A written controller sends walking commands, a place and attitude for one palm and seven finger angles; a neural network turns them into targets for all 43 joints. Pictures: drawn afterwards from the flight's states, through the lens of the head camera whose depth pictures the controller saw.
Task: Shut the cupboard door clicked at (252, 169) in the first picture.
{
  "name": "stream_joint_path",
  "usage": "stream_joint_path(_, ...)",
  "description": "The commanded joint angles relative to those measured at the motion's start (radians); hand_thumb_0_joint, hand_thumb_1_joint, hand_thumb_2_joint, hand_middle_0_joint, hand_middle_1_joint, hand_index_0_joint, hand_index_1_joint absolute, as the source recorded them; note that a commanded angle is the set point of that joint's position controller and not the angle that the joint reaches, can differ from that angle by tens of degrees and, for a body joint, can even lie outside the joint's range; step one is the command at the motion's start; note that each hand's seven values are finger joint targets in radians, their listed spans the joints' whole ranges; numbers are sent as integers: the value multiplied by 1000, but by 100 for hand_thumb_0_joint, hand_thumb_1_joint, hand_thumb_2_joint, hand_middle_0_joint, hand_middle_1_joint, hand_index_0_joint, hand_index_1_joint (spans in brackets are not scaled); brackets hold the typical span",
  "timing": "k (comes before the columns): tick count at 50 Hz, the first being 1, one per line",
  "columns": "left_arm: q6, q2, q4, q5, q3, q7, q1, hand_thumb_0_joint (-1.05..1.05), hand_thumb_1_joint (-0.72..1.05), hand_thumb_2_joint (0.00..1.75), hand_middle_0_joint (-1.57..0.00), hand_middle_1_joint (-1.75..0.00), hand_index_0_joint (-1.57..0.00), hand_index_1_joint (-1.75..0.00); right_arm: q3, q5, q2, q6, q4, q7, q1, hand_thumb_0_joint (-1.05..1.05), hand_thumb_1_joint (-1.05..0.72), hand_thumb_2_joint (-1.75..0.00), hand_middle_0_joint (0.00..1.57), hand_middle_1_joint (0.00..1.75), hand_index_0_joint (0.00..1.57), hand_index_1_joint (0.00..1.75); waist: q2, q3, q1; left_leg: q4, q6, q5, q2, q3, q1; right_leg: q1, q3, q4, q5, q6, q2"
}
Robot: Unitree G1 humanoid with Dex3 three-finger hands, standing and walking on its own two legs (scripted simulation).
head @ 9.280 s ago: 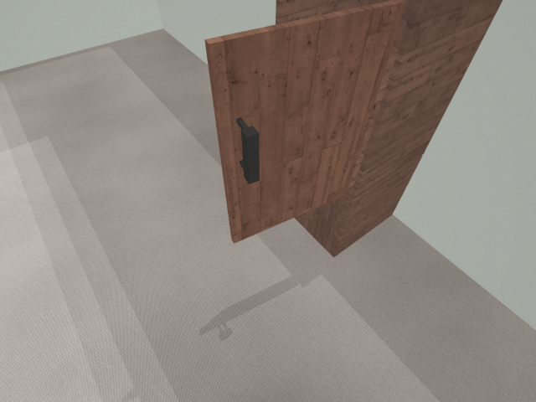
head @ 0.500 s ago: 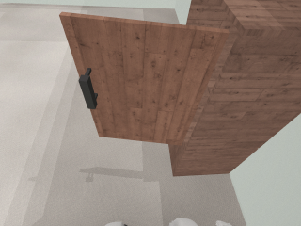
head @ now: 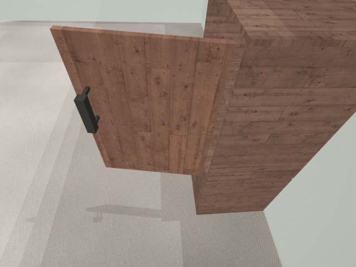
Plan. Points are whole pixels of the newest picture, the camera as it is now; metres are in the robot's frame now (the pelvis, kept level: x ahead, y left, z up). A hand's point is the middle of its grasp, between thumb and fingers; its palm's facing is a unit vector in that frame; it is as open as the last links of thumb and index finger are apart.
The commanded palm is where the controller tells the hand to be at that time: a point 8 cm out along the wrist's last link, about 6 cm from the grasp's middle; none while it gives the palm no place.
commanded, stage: come to a stop and stand still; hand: left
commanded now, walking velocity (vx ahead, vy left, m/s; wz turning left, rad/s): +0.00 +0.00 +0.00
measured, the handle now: (89, 109) +0.51 +0.29 +0.03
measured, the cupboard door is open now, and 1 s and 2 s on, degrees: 81 81 81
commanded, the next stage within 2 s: look again from close up in 1.02 s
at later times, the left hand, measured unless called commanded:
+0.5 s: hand out of the picture +0.02 +0.15 -0.18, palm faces +0.03 -0.99 -0.17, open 7.3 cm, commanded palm none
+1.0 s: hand out of the picture +0.06 +0.17 -0.18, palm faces +0.02 -0.98 -0.19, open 7.3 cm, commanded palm none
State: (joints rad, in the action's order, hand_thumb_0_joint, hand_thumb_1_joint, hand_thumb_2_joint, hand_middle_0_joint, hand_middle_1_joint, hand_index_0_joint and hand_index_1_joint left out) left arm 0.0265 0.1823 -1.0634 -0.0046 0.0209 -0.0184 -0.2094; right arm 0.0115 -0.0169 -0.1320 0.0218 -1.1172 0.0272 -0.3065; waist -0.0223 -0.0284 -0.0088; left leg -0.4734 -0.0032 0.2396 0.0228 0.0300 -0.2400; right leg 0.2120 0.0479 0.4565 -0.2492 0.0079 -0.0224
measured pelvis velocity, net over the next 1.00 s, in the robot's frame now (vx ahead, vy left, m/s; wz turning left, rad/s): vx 0.05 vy -0.01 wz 0.00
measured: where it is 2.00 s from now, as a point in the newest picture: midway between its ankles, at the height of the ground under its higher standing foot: outside the picture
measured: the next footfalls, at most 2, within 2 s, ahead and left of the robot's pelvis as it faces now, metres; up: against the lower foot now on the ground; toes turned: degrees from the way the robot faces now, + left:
none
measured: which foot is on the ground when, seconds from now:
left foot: down 0.00-1.00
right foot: down 0.00-1.00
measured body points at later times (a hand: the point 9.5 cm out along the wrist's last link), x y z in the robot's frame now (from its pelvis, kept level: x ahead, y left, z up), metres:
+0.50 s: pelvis +0.03 -0.02 +0.00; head +0.04 -0.01 +0.45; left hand +0.02 +0.20 -0.16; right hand +0.03 -0.24 -0.15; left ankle +0.01 +0.12 -0.74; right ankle -0.01 -0.12 -0.74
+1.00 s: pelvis +0.05 -0.01 +0.00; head +0.07 +0.00 +0.45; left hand +0.06 +0.22 -0.16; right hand +0.04 -0.23 -0.15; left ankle +0.01 +0.12 -0.74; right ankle +0.00 -0.12 -0.74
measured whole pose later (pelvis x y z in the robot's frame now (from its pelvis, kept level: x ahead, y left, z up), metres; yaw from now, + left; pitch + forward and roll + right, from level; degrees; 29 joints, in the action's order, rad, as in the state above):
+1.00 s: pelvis +0.05 -0.01 +0.00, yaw +0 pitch +0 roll +0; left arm -0.01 0.17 -1.13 0.00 0.01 -0.03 -0.24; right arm 0.00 -0.01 -0.13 -0.01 -1.15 0.04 -0.27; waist -0.02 -0.02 0.00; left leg -0.37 -0.02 0.27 0.03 0.03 -0.11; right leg 0.09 0.05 0.37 -0.29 0.00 -0.01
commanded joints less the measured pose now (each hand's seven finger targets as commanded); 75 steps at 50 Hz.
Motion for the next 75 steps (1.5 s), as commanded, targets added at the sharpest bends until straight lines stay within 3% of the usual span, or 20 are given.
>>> stream_joint_path(1, -32, 88, 1, 1, 14, -2, -54, 0, 90, 90, -20, -30, -20, -30, 26, 4, -111, -31, 37, 9, -12, 0, -90, -90, 20, 30, 20, 30, 3, 24, 14, 135, 9, -80, 80, -67, 24, -45, -89, -121, 86, -31, -86)
stream_joint_path(7, -38, 79, -28, 0, 9, -7, -69, 0, 90, 90, -20, -30, -20, -30, 21, 3, -90, -25, 6, 8, -26, 0, -90, -90, 20, 30, 20, 30, -16, -29, 2, 129, 1, -85, 70, -47, 51, -2, -102, -157, 64, -34, -94)
stream_joint_path(18, -46, 65, -54, 0, 4, -10, -102, 0, 90, 90, -20, -30, -20, -30, 12, 2, -89, -32, -6, 13, -21, 0, -90, -90, 20, 30, 20, 30, 31, -26, 5, 133, -6, -147, 78, -37, 81, -35, -95, -150, 169, -36, -95)
stream_joint_path(35, -48, 77, -53, 1, 3, -13, -101, 0, 90, 90, -20, -30, -20, -30, 7, 1, -103, -40, -8, 17, -32, 0, -90, -90, 20, 30, 20, 30, 15, -5, 12, 133, -5, -252, 82, -39, 104, -98, -70, -124, 303, -36, -98)
stream_joint_path(36, -47, 75, -52, 0, 4, -13, -100, 0, 90, 90, -20, -30, -20, -30, 7, 3, -102, -39, -7, 19, -33, 0, -90, -90, 20, 30, 20, 30, 12, -27, 14, 136, -4, -239, 81, -35, 95, -94, -66, -132, 289, -36, -94)
stream_joint_path(40, -49, 84, -50, 1, 6, -14, -101, 0, 90, 90, -20, -30, -20, -30, 7, 2, -105, -42, -7, 18, -36, 0, -90, -90, 20, 30, 20, 30, 22, 13, 14, 128, -4, -289, 82, -36, 117, -114, -63, -115, 334, -36, -100)
stream_joint_path(42, -48, 85, -48, 0, 6, -14, -97, 0, 90, 90, -20, -30, -20, -30, 8, 2, -104, -42, -7, 19, -37, 0, -90, -90, 20, 30, 20, 30, 31, -1, 12, 128, -4, -296, 80, -34, 111, -113, -62, -114, 342, -37, -100)
stream_joint_path(45, -50, 86, -48, 0, 6, -15, -103, 0, 90, 90, -20, -30, -20, -30, 9, 2, -108, -43, -7, 20, -37, 0, -90, -90, 20, 30, 20, 30, 10, 21, 13, 121, -3, -326, 80, -34, 130, -123, -60, -108, 382, -36, -101)
stream_joint_path(51, -47, 87, -47, -1, 6, -16, -100, 0, 90, 90, -20, -30, -20, -30, 9, 3, -106, -39, -7, 20, -36, 0, -90, -90, 20, 30, 20, 30, 20, -23, 14, 131, -3, -283, 77, -32, 114, -112, -56, -127, 334, -35, -97)
stream_joint_path(55, -48, 88, -48, 0, 4, -15, -102, 0, 90, 90, -20, -30, -20, -30, 8, 1, -112, -41, -5, 19, -32, 0, -90, -90, 20, 30, 20, 30, 35, -5, 13, 132, -2, -305, 76, -37, 125, -118, -57, -121, 335, -34, -101)
stream_joint_path(56, -51, 214, 30, -10, -11, -23, -101, 0, 90, 90, -20, -30, -20, -30, 12, -3, -178, -46, 90, 9, 8, 0, -90, -90, 20, 30, 20, 30, 146, -90, -2, 129, 17, -399, 40, -70, 142, -40, -68, -42, 270, -54, -47)
stream_joint_path(57, -54, 138, 35, -7, 2, -27, -121, 0, 90, 90, -20, -30, -20, -30, 36, -8, -183, -60, 101, 11, 11, 0, -90, -90, 20, 30, 20, 30, 133, -40, 15, 41, 21, -418, 92, -67, 101, -18, -62, -22, 153, -46, -70)
stream_joint_path(58, -59, 124, 37, -3, -3, -29, -132, 0, 90, 90, -20, -30, -20, -30, 30, -6, -154, -56, 110, 9, 19, 0, -90, -90, 20, 30, 20, 30, 123, 43, 14, 11, 30, -388, 79, -65, 124, -48, -74, -25, 209, -58, -74)
stream_joint_path(59, -64, 119, 39, -5, 1, -30, -142, 0, 90, 90, -20, -30, -20, -30, 30, -3, -140, -54, 119, 7, 26, 0, -90, -90, 20, 30, 20, 30, 70, 81, 14, -20, 29, -306, 68, -62, 112, -58, -88, -25, 266, -59, -90)
stream_joint_path(61, -67, 125, 57, -10, -1, -32, -133, 0, 90, 90, -20, -30, -20, -30, 26, -4, -141, -46, 141, 3, 29, 0, -90, -90, 20, 30, 20, 30, -27, 83, 8, -35, 26, -212, 56, -46, 72, -73, -114, -11, 363, -60, -105)
stream_joint_path(62, -68, 125, 58, -10, 1, -33, -126, 0, 90, 90, -20, -30, -20, -30, 27, -3, -145, -44, 142, 1, 33, 0, -90, -90, 20, 30, 20, 30, -45, 72, 1, -38, 23, -184, 51, -44, 53, -72, -111, -1, 385, -56, -111)
stream_joint_path(65, -64, 135, 68, -12, 3, -36, -131, 0, 90, 90, -20, -30, -20, -30, 33, -1, -156, -42, 141, 5, 45, 0, -90, -90, 20, 30, 20, 30, -14, 48, 2, -51, 21, -273, 58, -40, 52, -54, -94, 36, 473, -49, -107)
stream_joint_path(66, -62, 138, 75, -15, -1, -37, -141, 0, 90, 90, -20, -30, -20, -30, 28, -2, -160, -43, 140, 3, 39, 0, -90, -90, 20, 30, 20, 30, -2, 73, 8, -60, 23, -338, 64, -28, 72, -76, -92, 52, 504, -50, -104)
stream_joint_path(71, -49, 144, 90, -15, -3, -38, -129, 0, 90, 90, -20, -30, -20, -30, 29, 0, -173, -36, 140, 2, 77, 0, -90, -90, 20, 30, 20, 30, 4, 44, 11, -45, 27, -352, 73, -32, 86, -36, -85, 47, 403, -39, -91)
stream_joint_path(75, -42, 153, 95, -11, -4, -35, -102, 0, 90, 90, -20, -30, -20, -30, 28, 1, -184, -31, 139, -2, 111, 0, -90, -90, 20, 30, 20, 30, 25, 3, 7, -3, 26, -260, 72, -44, 74, 2, -88, 20, 267, -25, -85)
